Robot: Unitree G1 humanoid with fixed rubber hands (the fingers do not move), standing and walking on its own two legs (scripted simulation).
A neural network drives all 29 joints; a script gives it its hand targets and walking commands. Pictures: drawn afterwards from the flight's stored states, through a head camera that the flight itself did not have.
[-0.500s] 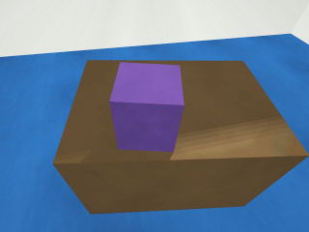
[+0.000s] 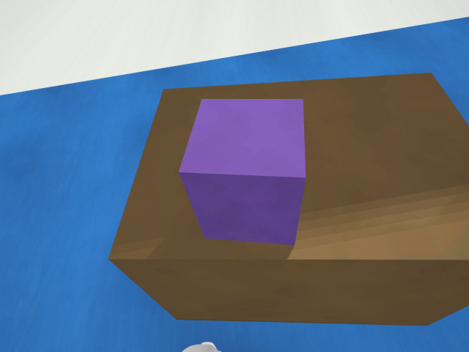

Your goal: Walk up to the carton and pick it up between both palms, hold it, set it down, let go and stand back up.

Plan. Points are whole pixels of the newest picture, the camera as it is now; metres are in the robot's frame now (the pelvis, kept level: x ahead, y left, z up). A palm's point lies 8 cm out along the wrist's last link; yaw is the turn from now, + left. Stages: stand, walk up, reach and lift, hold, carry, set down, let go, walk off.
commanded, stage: walk up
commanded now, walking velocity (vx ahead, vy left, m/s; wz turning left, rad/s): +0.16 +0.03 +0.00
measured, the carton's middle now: (249, 174) +0.47 +0.01 -0.02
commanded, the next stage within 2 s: stand in 1.24 s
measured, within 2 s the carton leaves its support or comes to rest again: neither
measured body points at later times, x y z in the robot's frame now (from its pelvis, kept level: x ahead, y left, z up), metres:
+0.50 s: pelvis +0.05 +0.03 -0.01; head +0.06 +0.03 +0.44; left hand +0.03 +0.24 -0.17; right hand +0.06 -0.19 -0.16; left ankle +0.06 +0.11 -0.75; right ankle +0.03 -0.09 -0.74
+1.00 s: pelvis +0.00 +0.05 +0.00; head -0.01 +0.07 +0.45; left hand -0.01 +0.26 -0.17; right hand -0.01 -0.16 -0.15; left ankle -0.04 +0.14 -0.75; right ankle +0.03 -0.09 -0.75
